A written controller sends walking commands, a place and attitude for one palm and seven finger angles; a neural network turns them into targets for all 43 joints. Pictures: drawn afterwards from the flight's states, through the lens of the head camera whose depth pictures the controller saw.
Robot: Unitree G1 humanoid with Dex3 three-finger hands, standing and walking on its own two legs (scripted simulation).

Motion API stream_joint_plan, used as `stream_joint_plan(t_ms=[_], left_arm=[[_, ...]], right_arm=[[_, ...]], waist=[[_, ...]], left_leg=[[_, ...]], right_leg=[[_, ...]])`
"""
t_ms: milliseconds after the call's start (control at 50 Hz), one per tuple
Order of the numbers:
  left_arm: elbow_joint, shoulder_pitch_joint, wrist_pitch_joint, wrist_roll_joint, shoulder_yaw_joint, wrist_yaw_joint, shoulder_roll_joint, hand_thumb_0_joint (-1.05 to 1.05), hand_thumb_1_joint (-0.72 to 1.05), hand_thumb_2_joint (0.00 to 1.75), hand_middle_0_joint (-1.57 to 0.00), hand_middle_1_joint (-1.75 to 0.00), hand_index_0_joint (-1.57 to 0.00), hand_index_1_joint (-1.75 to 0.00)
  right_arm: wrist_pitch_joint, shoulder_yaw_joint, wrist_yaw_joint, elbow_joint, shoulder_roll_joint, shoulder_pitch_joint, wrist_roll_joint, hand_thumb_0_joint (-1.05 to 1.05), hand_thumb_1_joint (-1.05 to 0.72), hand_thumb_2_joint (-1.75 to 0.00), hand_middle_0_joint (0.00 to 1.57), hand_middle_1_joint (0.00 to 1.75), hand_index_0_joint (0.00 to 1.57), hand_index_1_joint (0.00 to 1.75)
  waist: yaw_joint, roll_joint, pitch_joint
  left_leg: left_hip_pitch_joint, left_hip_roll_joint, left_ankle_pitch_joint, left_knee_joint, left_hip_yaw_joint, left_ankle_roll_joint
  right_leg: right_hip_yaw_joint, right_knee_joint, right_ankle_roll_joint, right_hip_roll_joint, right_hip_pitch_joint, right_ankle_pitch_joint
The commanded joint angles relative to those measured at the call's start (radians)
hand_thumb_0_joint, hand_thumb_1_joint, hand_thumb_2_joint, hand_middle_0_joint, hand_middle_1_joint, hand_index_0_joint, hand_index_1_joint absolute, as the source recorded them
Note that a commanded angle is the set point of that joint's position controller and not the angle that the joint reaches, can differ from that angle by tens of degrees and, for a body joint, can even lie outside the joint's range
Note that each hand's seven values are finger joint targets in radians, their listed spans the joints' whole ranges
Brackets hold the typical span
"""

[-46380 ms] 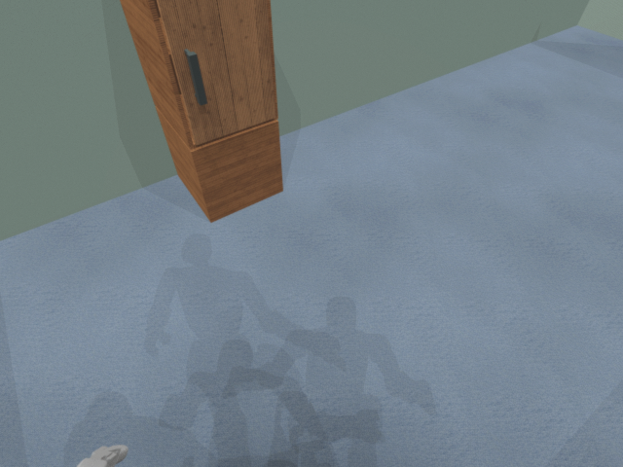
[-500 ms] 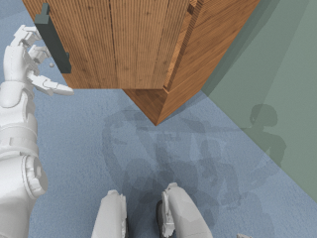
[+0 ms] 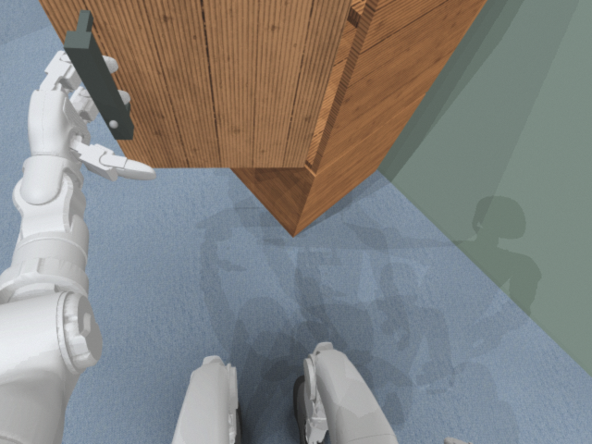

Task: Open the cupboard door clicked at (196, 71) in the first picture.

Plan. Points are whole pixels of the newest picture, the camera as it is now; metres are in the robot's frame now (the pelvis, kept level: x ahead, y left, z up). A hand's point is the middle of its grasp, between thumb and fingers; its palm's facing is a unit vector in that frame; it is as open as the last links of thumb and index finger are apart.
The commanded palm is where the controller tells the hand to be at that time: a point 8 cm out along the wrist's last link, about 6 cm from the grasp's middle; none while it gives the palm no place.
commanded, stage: slide the fingers in behind the handle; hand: left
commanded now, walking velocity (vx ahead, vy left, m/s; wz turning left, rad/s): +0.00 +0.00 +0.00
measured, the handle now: (106, 81) +0.57 +0.21 +0.05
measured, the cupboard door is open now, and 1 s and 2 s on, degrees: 53 53 96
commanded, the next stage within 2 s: close the thumb around the handle in 0.26 s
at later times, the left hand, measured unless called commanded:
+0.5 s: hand (112, 124) +0.51 +0.20 +0.04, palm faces +0.01 -1.00 -0.01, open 13.6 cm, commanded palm +0.49 +0.23 +0.04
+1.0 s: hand (115, 125) +0.51 +0.20 +0.04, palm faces +0.00 -1.00 -0.01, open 6.7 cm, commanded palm +0.49 +0.23 +0.04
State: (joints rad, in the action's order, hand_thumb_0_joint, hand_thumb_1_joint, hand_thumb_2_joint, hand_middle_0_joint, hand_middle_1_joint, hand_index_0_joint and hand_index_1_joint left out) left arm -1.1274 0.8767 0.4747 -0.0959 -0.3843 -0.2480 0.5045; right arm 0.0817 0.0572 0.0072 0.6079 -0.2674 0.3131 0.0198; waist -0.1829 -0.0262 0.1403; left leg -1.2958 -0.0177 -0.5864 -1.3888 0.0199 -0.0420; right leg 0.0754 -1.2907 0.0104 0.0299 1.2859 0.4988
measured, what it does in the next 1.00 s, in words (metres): stands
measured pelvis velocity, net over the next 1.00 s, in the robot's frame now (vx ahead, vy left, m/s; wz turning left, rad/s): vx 0.00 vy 0.00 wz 0.00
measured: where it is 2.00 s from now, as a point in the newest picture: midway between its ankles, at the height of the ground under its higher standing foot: outside the picture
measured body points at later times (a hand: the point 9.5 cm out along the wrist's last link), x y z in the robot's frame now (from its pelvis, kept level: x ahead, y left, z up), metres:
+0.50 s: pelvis +0.00 +0.00 +0.00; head +0.17 +0.04 +0.42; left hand +0.51 +0.25 +0.04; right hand +0.03 -0.26 -0.11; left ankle +0.02 +0.09 -0.60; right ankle +0.05 -0.12 -0.60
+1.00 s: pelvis +0.00 +0.00 +0.00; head +0.17 +0.04 +0.42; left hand +0.51 +0.25 +0.04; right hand +0.04 -0.26 -0.11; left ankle +0.02 +0.09 -0.60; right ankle +0.05 -0.12 -0.60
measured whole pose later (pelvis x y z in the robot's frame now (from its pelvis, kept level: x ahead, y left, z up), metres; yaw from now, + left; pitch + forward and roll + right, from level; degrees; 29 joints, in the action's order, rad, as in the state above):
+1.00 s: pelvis +0.00 +0.00 +0.00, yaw +0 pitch +28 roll -5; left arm -1.12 0.87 0.48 -0.10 -0.38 -0.25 0.49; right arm 0.08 0.06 0.00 0.61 -0.27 0.31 0.02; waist -0.18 -0.03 0.14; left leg -1.29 -0.02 -0.59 -1.38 0.02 -0.05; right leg 0.07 -1.28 0.00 0.03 1.28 0.50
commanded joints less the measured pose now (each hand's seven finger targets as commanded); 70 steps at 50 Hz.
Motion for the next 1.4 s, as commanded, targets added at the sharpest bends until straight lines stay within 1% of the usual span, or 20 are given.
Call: stream_joint_plan(t_ms=[0,40,140,220,240,340,420,480,620,660,740,840,920,1100,1120,1140,1160,1180,1260,1380], left_arm=[[0.194,0.406,0.068,-0.008,-0.041,0.0,0.242,0.0,-0.5,0.3,-0.3,-1.2,-0.3,-1.2],[0.214,0.431,0.072,-0.008,-0.027,-0.004,0.235,0.0,-0.5,0.3,-0.3,-1.2,-0.3,-1.2],[0.202,0.441,0.068,-0.015,-0.027,-0.008,0.232,0.0,-0.5,0.3,-0.3,-1.2,-0.3,-1.2],[0.205,0.398,0.068,-0.012,-0.051,-0.012,0.259,0.0,-0.5,0.3,-0.3,-1.2,-0.3,-1.2],[0.199,0.405,0.063,-0.011,-0.018,-0.014,0.219,0.0,-0.5,0.3,-0.3,-1.2,-0.3,-1.2],[0.191,0.411,0.057,-0.013,-0.013,-0.006,0.208,0.0,-0.5,0.3,-0.3,-1.2,-0.3,-1.2],[0.217,0.43,0.068,-0.009,-0.042,0.006,0.244,0.0,-0.28,0.4,-0.32,-1.22,-0.32,-1.22],[0.18,0.409,0.062,-0.008,-0.018,0.003,0.213,0.0,-0.11,0.47,-0.33,-1.24,-0.33,-1.24],[0.215,0.416,0.075,-0.01,-0.049,0.001,0.253,0.0,0.28,0.64,-0.36,-1.28,-0.36,-1.28],[0.212,0.4,0.07,-0.014,-0.016,-0.003,0.206,0.0,0.4,0.68,-0.36,-1.3,-0.36,-1.3],[0.241,0.391,0.076,-0.018,-0.027,-0.004,0.217,0.0,0.62,0.78,-0.38,-1.32,-0.38,-1.32],[0.2,0.411,0.07,-0.015,-0.015,0.003,0.204,0.0,0.9,0.9,-0.4,-1.35,-0.4,-1.35],[0.226,0.402,0.08,-0.015,-0.021,0.001,0.208,0.0,0.9,0.9,-0.4,-1.35,-0.4,-1.35],[0.2,0.425,0.077,-0.009,-0.036,0.015,0.232,0.0,0.9,0.9,-0.4,-1.35,-0.4,-1.35],[0.189,0.407,0.075,-0.004,-0.048,0.015,0.247,0.0,0.9,0.9,-0.4,-1.35,-0.4,-1.35],[0.203,0.413,0.076,-0.006,-0.04,0.013,0.238,0.0,0.9,0.9,-0.4,-1.35,-0.4,-1.35],[0.217,0.422,0.076,-0.012,0.002,0.01,0.179,0.0,0.9,0.9,-0.4,-1.35,-0.4,-1.35],[0.196,0.386,0.073,-0.014,-0.006,0.008,0.178,0.0,0.9,0.9,-0.4,-1.35,-0.4,-1.35],[0.259,0.3,0.083,-0.02,-0.004,0.006,0.17,0.0,0.9,0.9,-0.4,-1.35,-0.4,-1.35],[0.373,0.055,0.072,-0.056,0.018,0.007,0.096,0.0,0.9,0.9,-0.4,-1.35,-0.4,-1.35]], right_arm=[[-0.016,-0.073,-0.014,-0.05,-0.193,0.17,0.003,0.0,-0.9,-0.9,0.2,0.3,0.2,0.3],[-0.017,-0.071,-0.014,-0.048,-0.191,0.165,0.004,0.0,-0.9,-0.9,0.2,0.3,0.2,0.3],[-0.019,-0.072,-0.016,-0.046,-0.196,0.166,0.004,0.0,-0.9,-0.9,0.2,0.3,0.2,0.3],[-0.018,-0.073,-0.016,-0.049,-0.197,0.171,0.002,0.0,-0.9,-0.9,0.2,0.3,0.2,0.3],[-0.017,-0.073,-0.014,-0.048,-0.192,0.167,0.002,0.0,-0.9,-0.9,0.2,0.3,0.2,0.3],[-0.015,-0.073,-0.013,-0.041,-0.197,0.17,0.002,0.0,-0.9,-0.9,0.2,0.3,0.2,0.3],[-0.019,-0.074,-0.016,-0.041,-0.196,0.172,0.006,0.0,-0.9,-0.9,0.2,0.3,0.2,0.3],[-0.017,-0.072,-0.012,-0.043,-0.192,0.168,0.003,0.0,-0.9,-0.9,0.2,0.3,0.2,0.3],[-0.015,-0.073,-0.014,-0.044,-0.197,0.172,0.006,0.0,-0.9,-0.9,0.2,0.3,0.2,0.3],[-0.014,-0.075,-0.011,-0.044,-0.193,0.167,0.005,0.0,-0.9,-0.9,0.2,0.3,0.2,0.3],[-0.014,-0.078,-0.011,-0.043,-0.195,0.168,0.006,0.0,-0.9,-0.9,0.2,0.3,0.2,0.3],[-0.014,-0.076,-0.013,-0.036,-0.195,0.167,0.005,0.0,-0.9,-0.9,0.2,0.3,0.2,0.3],[-0.015,-0.079,-0.013,-0.039,-0.193,0.169,0.007,0.0,-0.9,-0.9,0.2,0.3,0.2,0.3],[-0.015,-0.072,-0.015,-0.043,-0.193,0.166,0.008,0.0,-0.9,-0.9,0.2,0.3,0.2,0.3],[-0.014,-0.071,-0.015,-0.045,-0.193,0.167,0.007,0.0,-0.9,-0.9,0.2,0.3,0.2,0.3],[-0.014,-0.072,-0.015,-0.048,-0.193,0.162,0.007,0.0,-0.9,-0.9,0.2,0.3,0.2,0.3],[-0.017,-0.074,-0.012,-0.049,-0.185,0.161,0.007,0.0,-0.9,-0.9,0.2,0.3,0.2,0.3],[-0.017,-0.077,-0.011,-0.048,-0.188,0.16,0.005,0.0,-0.9,-0.9,0.2,0.3,0.2,0.3],[-0.014,-0.081,-0.005,-0.06,-0.185,0.15,0.0,0.0,-0.9,-0.9,0.2,0.3,0.2,0.3],[-0.012,-0.09,0.005,-0.094,-0.17,0.121,-0.017,0.0,-0.9,-0.9,0.2,0.3,0.2,0.3]], waist=[[-0.008,-0.131,0.544],[-0.009,-0.166,0.562],[-0.019,-0.153,0.549],[0.002,-0.161,0.584],[-0.007,-0.177,0.568],[-0.01,-0.169,0.547],[0.0,-0.177,0.579],[-0.011,-0.145,0.531],[-0.001,-0.166,0.572],[-0.007,-0.173,0.566],[0.006,-0.182,0.598],[-0.014,-0.148,0.532],[-0.001,-0.172,0.584],[-0.012,-0.148,0.543],[0.0,-0.147,0.548],[-0.004,-0.158,0.555],[-0.01,-0.162,0.561],[-0.003,-0.135,0.556],[0.035,-0.181,0.595],[0.079,-0.1,0.581]], left_leg=[[0.38,0.0,0.367,0.165,0.065,0.015],[0.398,0.0,0.383,0.162,0.065,0.019],[0.396,-0.002,0.37,0.158,0.069,0.018],[0.417,-0.003,0.412,0.161,0.07,0.022],[0.424,-0.004,0.411,0.161,0.072,0.024],[0.439,-0.007,0.396,0.172,0.086,0.029],[0.438,-0.003,0.404,0.168,0.079,0.026],[0.404,-0.002,0.379,0.169,0.074,0.023],[0.438,-0.005,0.431,0.166,0.078,0.028],[0.459,-0.007,0.432,0.171,0.082,0.031],[0.485,-0.008,0.464,0.171,0.084,0.035],[0.437,-0.006,0.398,0.174,0.082,0.028],[0.474,-0.006,0.449,0.169,0.083,0.033],[0.415,-0.002,0.401,0.166,0.075,0.023],[0.407,-0.002,0.397,0.168,0.074,0.025],[0.414,-0.001,0.402,0.167,0.07,0.025],[0.427,0.0,0.399,0.17,0.073,0.025],[0.416,0.0,0.384,0.17,0.071,0.025],[0.48,-0.002,0.445,0.189,0.071,0.038],[0.454,0.004,0.437,0.223,0.044,0.032]], right_leg=[[-0.044,0.136,0.021,0.014,-0.271,-0.242],[-0.044,0.134,0.021,0.013,-0.266,-0.251],[-0.041,0.134,0.018,0.014,-0.244,-0.234],[-0.04,0.126,0.022,0.015,-0.264,-0.263],[-0.036,0.127,0.022,0.014,-0.24,-0.255],[-0.027,0.13,0.022,0.015,-0.21,-0.225],[-0.033,0.129,0.023,0.013,-0.237,-0.238],[-0.034,0.138,0.021,0.015,-0.24,-0.23],[-0.033,0.126,0.023,0.013,-0.247,-0.263],[-0.028,0.13,0.023,0.015,-0.228,-0.255],[-0.028,0.128,0.024,0.015,-0.237,-0.271],[-0.028,0.139,0.021,0.015,-0.224,-0.235],[-0.029,0.129,0.023,0.014,-0.233,-0.264],[-0.036,0.131,0.021,0.015,-0.243,-0.247],[-0.036,0.13,0.021,0.014,-0.254,-0.246],[-0.038,0.131,0.021,0.013,-0.256,-0.253],[-0.035,0.135,0.02,0.014,-0.251,-0.249],[-0.036,0.139,0.021,0.015,-0.257,-0.24],[-0.031,0.133,0.026,0.013,-0.272,-0.269],[-0.038,0.159,0.022,0.013,-0.383,-0.314]])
